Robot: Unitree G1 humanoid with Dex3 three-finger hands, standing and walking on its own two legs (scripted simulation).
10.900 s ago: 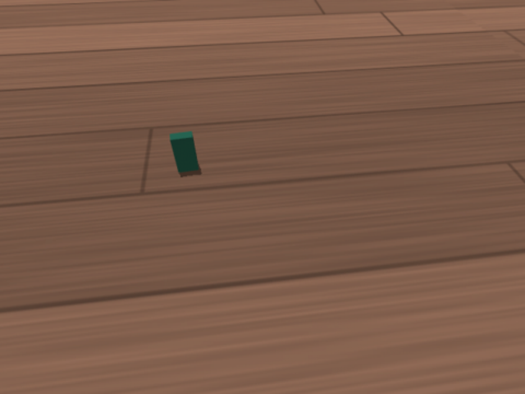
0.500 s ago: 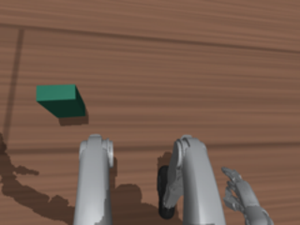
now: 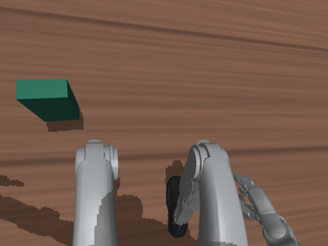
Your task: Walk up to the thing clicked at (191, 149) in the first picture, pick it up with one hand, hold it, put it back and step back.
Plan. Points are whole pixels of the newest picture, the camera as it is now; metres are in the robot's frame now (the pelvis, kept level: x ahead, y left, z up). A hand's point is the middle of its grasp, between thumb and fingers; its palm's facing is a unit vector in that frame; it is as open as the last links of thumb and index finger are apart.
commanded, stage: approach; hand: left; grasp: from the side
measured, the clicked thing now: (54, 103) +0.45 +0.30 -0.25
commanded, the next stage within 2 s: close in in 0.24 s
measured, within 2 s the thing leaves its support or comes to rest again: neither
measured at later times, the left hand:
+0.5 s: hand (9, 114) +0.39 +0.39 -0.21, palm faces +0.38 -0.92 +0.07, open 17.6 cm
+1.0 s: hand (36, 117) +0.40 +0.33 -0.22, palm faces +0.41 -0.91 +0.03, open 17.6 cm
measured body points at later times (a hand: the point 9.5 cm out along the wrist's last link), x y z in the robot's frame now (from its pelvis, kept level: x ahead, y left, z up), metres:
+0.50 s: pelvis -0.01 +0.02 -0.07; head +0.22 +0.17 +0.28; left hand +0.37 +0.43 -0.21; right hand +0.18 -0.24 -0.11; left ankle +0.08 +0.13 -0.33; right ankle +0.12 -0.13 -0.33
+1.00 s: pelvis -0.02 +0.02 -0.08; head +0.20 +0.18 +0.28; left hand +0.37 +0.38 -0.22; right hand +0.14 -0.24 -0.12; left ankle +0.08 +0.13 -0.33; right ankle +0.12 -0.13 -0.33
